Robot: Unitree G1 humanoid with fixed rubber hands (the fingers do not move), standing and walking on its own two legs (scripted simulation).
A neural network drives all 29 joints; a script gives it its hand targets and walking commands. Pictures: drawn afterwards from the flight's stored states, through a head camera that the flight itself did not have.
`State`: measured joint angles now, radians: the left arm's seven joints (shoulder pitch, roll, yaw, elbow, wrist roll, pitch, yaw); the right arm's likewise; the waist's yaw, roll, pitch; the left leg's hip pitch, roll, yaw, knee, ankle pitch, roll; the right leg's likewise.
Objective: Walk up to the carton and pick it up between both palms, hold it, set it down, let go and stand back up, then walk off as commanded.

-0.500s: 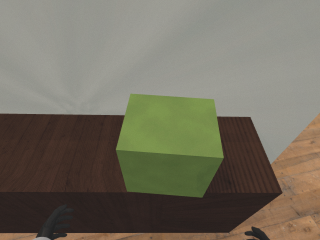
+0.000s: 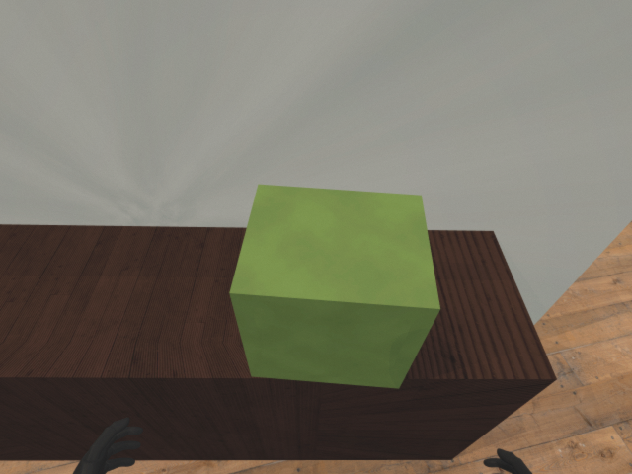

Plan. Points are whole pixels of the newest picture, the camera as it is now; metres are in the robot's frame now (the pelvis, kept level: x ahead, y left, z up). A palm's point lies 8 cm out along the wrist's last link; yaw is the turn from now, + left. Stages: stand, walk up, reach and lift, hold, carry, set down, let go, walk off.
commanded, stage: walk off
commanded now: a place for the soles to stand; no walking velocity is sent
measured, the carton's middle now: (331, 290) +0.39 -0.02 -0.03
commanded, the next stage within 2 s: none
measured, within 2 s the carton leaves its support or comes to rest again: neither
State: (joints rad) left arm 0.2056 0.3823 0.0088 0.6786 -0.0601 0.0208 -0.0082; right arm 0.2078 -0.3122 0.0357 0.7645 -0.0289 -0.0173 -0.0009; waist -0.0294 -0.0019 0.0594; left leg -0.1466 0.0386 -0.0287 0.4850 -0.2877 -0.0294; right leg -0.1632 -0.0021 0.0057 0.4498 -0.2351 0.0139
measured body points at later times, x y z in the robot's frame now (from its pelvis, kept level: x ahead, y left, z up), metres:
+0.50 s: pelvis -0.10 -0.03 -0.02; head -0.05 -0.05 +0.43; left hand +0.02 +0.29 -0.10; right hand +0.01 -0.31 -0.15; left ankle -0.02 +0.13 -0.73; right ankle -0.07 -0.11 -0.74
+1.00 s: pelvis -0.26 -0.01 -0.03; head -0.23 -0.04 +0.42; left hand -0.11 +0.30 -0.10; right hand -0.24 -0.31 -0.17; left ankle -0.29 +0.09 -0.73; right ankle -0.07 -0.11 -0.74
